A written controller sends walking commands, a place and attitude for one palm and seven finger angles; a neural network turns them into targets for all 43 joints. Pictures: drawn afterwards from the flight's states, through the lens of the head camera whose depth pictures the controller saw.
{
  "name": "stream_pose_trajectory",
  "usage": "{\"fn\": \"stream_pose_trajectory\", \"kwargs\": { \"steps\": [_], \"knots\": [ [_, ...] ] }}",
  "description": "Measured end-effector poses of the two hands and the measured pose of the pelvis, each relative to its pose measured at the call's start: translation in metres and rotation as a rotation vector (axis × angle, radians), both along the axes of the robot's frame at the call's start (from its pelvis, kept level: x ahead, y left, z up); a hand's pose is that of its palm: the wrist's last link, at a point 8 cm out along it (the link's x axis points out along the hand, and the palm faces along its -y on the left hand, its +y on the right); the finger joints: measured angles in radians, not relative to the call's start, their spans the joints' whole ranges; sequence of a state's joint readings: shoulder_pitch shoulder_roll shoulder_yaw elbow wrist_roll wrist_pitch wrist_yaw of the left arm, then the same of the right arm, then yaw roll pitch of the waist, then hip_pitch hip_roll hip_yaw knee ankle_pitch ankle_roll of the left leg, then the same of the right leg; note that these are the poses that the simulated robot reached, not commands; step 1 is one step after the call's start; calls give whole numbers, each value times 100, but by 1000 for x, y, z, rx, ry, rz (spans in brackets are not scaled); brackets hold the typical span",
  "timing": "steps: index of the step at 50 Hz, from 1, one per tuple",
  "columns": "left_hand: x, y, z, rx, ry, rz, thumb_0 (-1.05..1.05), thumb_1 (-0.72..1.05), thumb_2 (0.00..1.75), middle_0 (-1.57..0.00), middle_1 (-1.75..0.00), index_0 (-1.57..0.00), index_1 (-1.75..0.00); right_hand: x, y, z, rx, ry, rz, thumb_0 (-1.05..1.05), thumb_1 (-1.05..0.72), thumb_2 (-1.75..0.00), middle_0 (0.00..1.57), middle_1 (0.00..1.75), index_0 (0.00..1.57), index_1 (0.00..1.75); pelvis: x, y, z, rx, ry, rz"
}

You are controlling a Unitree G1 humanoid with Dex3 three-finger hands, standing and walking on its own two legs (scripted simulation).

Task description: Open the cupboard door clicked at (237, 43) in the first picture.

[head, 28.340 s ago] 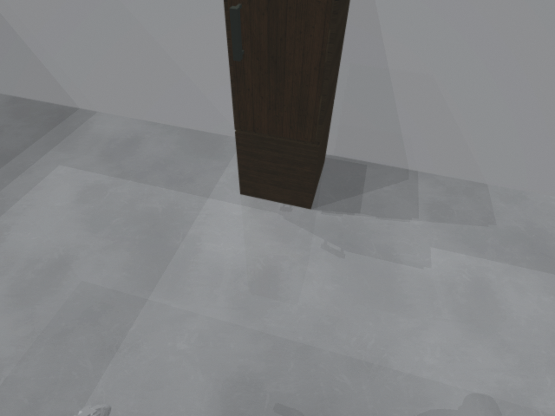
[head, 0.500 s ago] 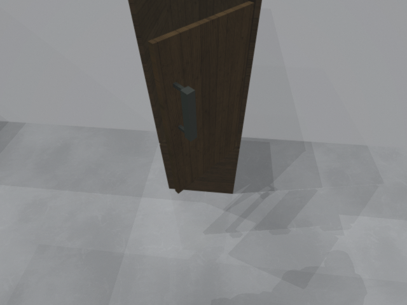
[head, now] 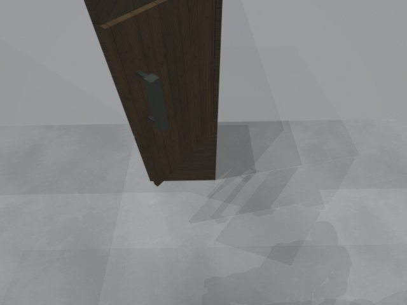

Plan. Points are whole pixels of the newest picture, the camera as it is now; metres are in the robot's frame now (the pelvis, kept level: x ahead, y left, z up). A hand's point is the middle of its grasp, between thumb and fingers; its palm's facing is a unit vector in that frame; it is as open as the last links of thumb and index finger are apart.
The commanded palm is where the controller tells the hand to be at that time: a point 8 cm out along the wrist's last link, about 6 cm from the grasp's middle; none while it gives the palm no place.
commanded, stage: walk to a spot facing it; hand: left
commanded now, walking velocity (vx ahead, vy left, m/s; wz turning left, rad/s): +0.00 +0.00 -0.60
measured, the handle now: (151, 101) +0.56 +0.17 +0.06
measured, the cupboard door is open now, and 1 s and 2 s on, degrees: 50 50 50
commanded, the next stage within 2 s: none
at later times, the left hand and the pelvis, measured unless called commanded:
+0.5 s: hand out of the picture +0.10 +0.15 -0.15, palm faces -0.19 -0.94 -0.28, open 7.4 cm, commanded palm none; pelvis +0.01 -0.04 +0.01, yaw -17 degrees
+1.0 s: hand (183, 253) +0.25 +0.07 -0.16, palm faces -0.55 -0.78 -0.30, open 7.4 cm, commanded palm none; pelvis +0.03 -0.05 -0.02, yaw -35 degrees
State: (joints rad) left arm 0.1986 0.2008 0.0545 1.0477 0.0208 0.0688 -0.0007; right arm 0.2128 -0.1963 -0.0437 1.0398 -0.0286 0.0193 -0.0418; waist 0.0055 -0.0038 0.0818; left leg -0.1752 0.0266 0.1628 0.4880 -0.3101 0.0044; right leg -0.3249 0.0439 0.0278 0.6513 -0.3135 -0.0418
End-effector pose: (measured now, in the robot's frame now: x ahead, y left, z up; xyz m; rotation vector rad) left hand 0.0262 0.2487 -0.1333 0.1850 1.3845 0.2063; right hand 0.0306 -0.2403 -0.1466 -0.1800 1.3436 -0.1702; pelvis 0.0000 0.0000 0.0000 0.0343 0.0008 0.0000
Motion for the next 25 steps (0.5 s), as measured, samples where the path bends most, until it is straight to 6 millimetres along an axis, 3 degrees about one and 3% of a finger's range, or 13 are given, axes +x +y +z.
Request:
{"fn": "stream_pose_trajectory", "kwargs": {
  "steps": [5, 9, 17, 25],
  "knots": [
    [26, -15, 5, 22, -43, -36, 0, 91, 90, -20, -30, -20, -30, -17, -18, -14, 16, 32, -33, 0, -90, -90, 20, 30, 20, 30, 3, -16, -6, 3, -4, -41],
    [41, -29, 4, 51, -83, -78, 0, 91, 90, -20, -30, -20, -30, -16, -40, -23, 23, 40, -82, 0, -91, -90, 20, 30, 20, 30, 3, -33, -13, 2, 3, -72],
    [51, -53, 20, 48, -33, -164, 0, 91, 90, -20, -30, -20, -30, 25, -65, 7, 5, -115, -163, 0, -91, -90, 20, 30, 20, 30, 7, -46, 8, 21, 34, -187],
    [75, -55, 20, 29, -38, -244, 0, 90, 90, -20, -30, -20, -30, 57, -69, 27, -19, -239, -214, 0, -91, -90, 20, 30, 20, 30, 15, -43, 13, 23, 43, -291]
  ]
}}
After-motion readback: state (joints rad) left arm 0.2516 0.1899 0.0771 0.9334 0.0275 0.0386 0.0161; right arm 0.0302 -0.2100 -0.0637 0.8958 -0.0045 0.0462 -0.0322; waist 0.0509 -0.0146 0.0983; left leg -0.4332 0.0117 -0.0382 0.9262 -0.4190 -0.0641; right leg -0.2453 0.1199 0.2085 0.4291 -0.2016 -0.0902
